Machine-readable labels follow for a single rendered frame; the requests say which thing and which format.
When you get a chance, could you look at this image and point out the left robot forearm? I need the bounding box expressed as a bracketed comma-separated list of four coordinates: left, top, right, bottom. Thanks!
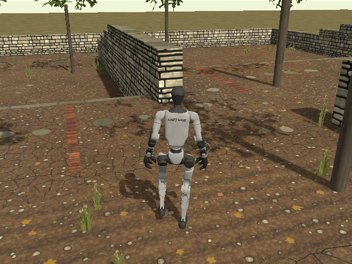
[145, 133, 156, 157]

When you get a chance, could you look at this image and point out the right robot hand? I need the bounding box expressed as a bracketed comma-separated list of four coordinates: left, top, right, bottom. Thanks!
[195, 157, 208, 170]

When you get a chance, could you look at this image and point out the left robot upper arm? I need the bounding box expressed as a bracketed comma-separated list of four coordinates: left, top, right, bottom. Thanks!
[151, 110, 166, 141]

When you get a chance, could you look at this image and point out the right robot thigh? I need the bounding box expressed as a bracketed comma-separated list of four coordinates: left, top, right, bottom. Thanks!
[181, 154, 195, 195]

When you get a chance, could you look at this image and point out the left robot hand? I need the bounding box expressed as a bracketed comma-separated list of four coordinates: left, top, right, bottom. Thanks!
[144, 155, 156, 169]

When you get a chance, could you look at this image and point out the right robot forearm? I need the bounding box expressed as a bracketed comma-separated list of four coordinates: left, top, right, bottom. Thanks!
[197, 134, 207, 158]

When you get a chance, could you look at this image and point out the left robot shin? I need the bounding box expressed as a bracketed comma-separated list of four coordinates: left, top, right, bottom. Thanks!
[158, 173, 166, 209]

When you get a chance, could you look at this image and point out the right robot upper arm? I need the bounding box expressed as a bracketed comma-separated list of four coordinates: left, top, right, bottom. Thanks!
[189, 111, 202, 142]

